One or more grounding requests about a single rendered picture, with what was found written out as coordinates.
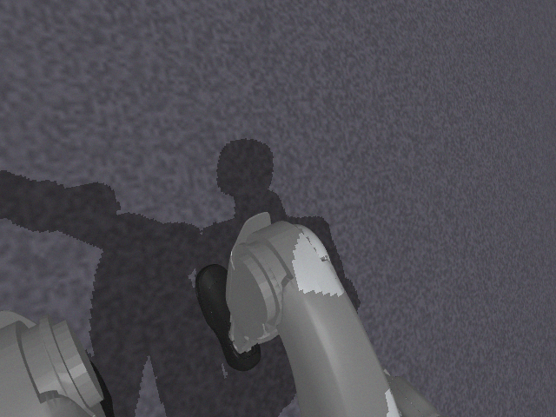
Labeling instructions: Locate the right robot hand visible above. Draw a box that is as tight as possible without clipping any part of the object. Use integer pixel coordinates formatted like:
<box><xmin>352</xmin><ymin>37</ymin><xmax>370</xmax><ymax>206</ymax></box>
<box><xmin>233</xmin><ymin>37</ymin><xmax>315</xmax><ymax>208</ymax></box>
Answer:
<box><xmin>382</xmin><ymin>367</ymin><xmax>441</xmax><ymax>417</ymax></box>

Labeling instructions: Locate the right robot foot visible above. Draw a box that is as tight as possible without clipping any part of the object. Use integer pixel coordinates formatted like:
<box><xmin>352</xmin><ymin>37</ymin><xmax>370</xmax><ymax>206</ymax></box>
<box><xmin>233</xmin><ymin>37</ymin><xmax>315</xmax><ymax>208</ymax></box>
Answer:
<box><xmin>195</xmin><ymin>264</ymin><xmax>261</xmax><ymax>371</ymax></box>

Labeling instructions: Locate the left robot foot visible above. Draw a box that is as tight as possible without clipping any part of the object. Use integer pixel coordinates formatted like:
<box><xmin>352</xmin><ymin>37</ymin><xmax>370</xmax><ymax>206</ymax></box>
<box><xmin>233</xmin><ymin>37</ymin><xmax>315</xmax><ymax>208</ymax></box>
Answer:
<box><xmin>89</xmin><ymin>360</ymin><xmax>115</xmax><ymax>417</ymax></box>

